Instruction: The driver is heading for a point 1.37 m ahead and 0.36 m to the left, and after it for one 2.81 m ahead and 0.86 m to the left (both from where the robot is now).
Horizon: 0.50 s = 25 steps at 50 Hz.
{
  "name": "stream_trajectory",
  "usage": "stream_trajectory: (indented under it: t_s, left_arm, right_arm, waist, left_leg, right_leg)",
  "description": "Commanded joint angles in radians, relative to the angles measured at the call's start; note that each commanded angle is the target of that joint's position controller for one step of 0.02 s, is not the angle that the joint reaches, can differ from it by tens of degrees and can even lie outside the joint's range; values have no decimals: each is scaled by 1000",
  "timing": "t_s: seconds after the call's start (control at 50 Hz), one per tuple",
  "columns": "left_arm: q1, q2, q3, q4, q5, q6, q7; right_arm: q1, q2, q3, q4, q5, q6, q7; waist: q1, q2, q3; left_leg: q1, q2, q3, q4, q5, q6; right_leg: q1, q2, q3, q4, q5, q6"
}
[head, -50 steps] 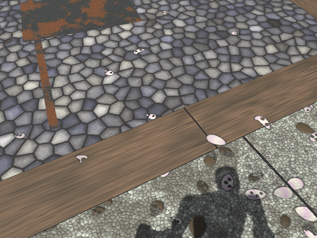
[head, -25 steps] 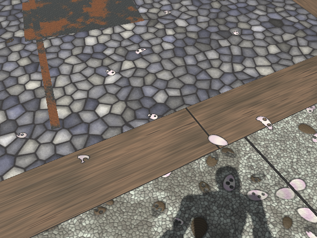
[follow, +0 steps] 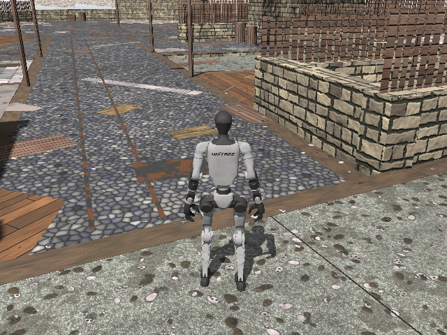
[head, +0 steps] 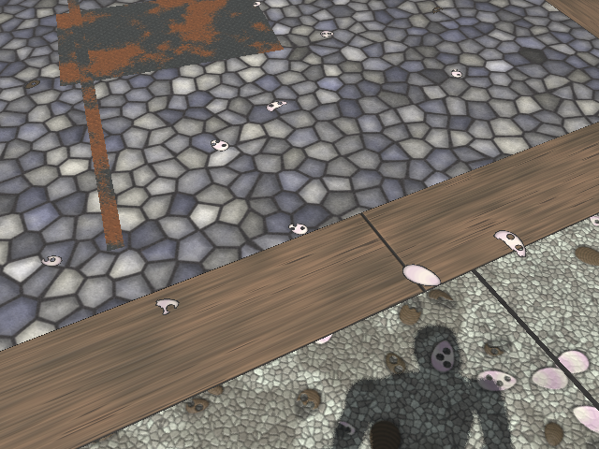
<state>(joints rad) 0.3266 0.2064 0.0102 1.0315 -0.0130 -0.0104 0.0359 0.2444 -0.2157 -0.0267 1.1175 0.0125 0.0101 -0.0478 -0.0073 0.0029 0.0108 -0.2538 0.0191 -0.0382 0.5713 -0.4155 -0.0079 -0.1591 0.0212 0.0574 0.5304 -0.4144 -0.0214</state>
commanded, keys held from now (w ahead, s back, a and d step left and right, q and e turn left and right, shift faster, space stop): w+shift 0.80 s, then w+q+shift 0.20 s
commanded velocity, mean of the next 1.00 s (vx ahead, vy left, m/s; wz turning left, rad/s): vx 0.83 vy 0.00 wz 0.07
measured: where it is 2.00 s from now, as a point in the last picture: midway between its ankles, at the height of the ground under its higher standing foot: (243, 194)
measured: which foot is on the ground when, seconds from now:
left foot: down 0.00-0.66, up 0.68-1.00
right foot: down 0.00-0.18, up 0.20-0.62, down 0.64-1.00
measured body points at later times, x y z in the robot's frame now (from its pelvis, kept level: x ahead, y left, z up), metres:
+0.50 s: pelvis +0.21 +0.04 +0.00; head +0.22 +0.06 +0.45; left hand +0.45 +0.25 -0.09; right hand +0.08 -0.17 -0.13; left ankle +0.03 +0.15 -0.74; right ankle +0.43 -0.12 -0.66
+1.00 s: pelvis +0.64 +0.01 -0.01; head +0.64 +0.02 +0.44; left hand +0.58 +0.25 -0.15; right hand +0.86 -0.22 -0.09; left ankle +0.89 +0.18 -0.65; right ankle +0.51 -0.10 -0.74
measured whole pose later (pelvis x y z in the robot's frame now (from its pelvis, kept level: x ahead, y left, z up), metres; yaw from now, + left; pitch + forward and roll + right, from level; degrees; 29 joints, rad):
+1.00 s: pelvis +0.64 +0.01 -0.01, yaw +5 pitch +0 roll -3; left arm 0.45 0.23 0.04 0.97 0.01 -0.14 -0.01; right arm 0.11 -0.26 -0.03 0.76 0.03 -0.09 0.02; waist 0.07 0.03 0.00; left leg -0.85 0.12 -0.03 0.80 0.22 0.07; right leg 0.12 0.07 -0.14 0.20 -0.30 -0.03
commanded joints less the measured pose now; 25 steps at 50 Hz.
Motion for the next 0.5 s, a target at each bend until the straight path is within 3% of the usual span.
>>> stream_trajectory:
  t_s: [0.02, 0.04, 0.06, 0.08, 0.12, 0.14, 0.16, 0.18, 0.2, 0.22, 0.24, 0.26, 0.28, 0.3, 0.34, 0.38, 0.44, 0.5]
  left_arm:
    - [102, 217, 56, -29, -23, -36, 2]
    - [82, 228, 65, -35, -24, -49, 1]
    - [47, 197, 57, -59, -13, -62, -2]
    - [-4, 175, 52, -85, -15, -70, -9]
    - [-96, 193, 55, -121, -40, -71, -16]
    - [-100, 197, 56, -128, -33, -66, -16]
    - [-118, 176, 47, -148, -16, -70, -16]
    - [-173, 101, 25, -183, 0, -81, -25]
    - [-150, 18, 9, -231, -18, -107, -32]
    - [-159, 33, 6, -251, -60, -124, -39]
    - [-205, 66, 5, -271, -63, -135, -46]
    - [-192, 74, 5, -265, -37, -137, -51]
    - [-177, 90, 13, -259, -14, -134, -53]
    - [-169, 101, 20, -255, -7, -124, -60]
    - [-180, 90, 21, -252, -6, -103, -63]
    - [-278, 84, 19, -293, -6, -97, -59]
    - [-422, 54, 8, -350, -17, -109, -72]
    - [-505, 56, 8, -389, -28, -117, -97]
  right_arm:
    - [-112, -43, 0, -109, 15, -59, 19]
    - [-130, -52, -2, -125, 16, -83, 31]
    - [-132, -71, -8, -141, 22, -101, 41]
    - [-113, -68, -6, -152, 30, -116, 48]
    - [27, -67, -11, -112, 32, -134, 53]
    - [147, -88, -30, -54, 22, -137, 50]
    - [271, -106, -46, -8, 16, -136, 48]
    - [458, -158, -63, 21, 11, -136, 43]
    - [487, -210, -57, -7, 2, -150, 58]
    - [364, -175, -41, -30, -10, -162, 63]
    - [256, -123, -22, -69, -12, -167, 71]
    - [194, -112, -12, -93, -15, -161, 77]
    - [168, -101, -5, -108, -16, -151, 82]
    - [169, -77, 3, -111, -17, -142, 80]
    - [231, -80, 8, -98, -15, -135, 65]
    - [263, -90, 9, -96, -12, -134, 48]
    - [303, -109, 10, -106, -6, -133, 30]
    - [343, -120, 8, -111, 4, -127, 23]
  waist:
    - [57, -198, 174]
    - [55, -227, 193]
    - [38, -204, 191]
    - [12, -186, 186]
    - [-70, -165, 127]
    - [-111, -119, 76]
    - [-157, -36, 38]
    - [-234, 188, -21]
    - [-176, 334, -49]
    - [-115, 233, 31]
    - [-85, 125, 105]
    - [-53, 65, 91]
    - [-30, 54, 85]
    - [-18, 68, 93]
    - [-27, 82, 112]
    - [-42, 58, 154]
    - [-70, 67, 179]
    - [-71, 62, 196]
  left_leg:
    - [-231, -37, 100, 151, -45, 20]
    - [-264, 13, 59, 247, 27, 37]
    - [-307, 48, 24, 314, -14, 59]
    - [-318, 74, 9, 283, -38, 79]
    - [-10, 38, 90, 1, 46, 96]
    - [196, -43, 173, -58, 144, 66]
    - [361, -62, 162, -62, 165, 47]
    - [525, 130, -151, -198, -16, 100]
    - [566, 336, -656, -358, -238, 229]
    - [474, 423, -805, -439, -480, 294]
    - [418, 402, -692, -421, -415, 271]
    - [370, 348, -546, -404, -289, 239]
    - [310, 292, -429, -416, -185, 208]
    - [257, 246, -339, -435, -111, 183]
    - [219, 201, -232, -483, 10, 186]
    - [183, 184, -153, -525, 135, 195]
    - [148, 173, -55, -593, 283, 186]
    - [249, 196, 5, -600, 367, 173]
  right_leg:
    - [-99, -256, 374, -372, -511, -176]
    - [-112, -338, 474, -422, -444, -218]
    - [-99, -364, 494, -428, -370, -225]
    - [-84, -356, 452, -419, -307, -204]
    - [-198, -242, 243, -361, -190, -131]
    - [-270, -166, 156, -262, -175, -115]
    - [-358, -109, 90, -97, -79, -100]
    - [-520, -35, -19, 314, 59, -55]
    - [-728, 52, 14, 595, -73, -51]
    - [-885, -31, 86, 768, 0, -84]
    - [-962, -90, 81, 827, 93, -107]
    - [-931, -131, 61, 813, 173, -106]
    - [-868, -160, 52, 740, 234, -93]
    - [-811, -173, 35, 685, 278, -71]
    - [-782, -165, -13, 629, 347, -27]
    - [-781, -155, -44, 499, 414, 3]
    - [-668, -120, -103, 278, 543, 6]
    - [-617, -98, -106, 115, 575, -16]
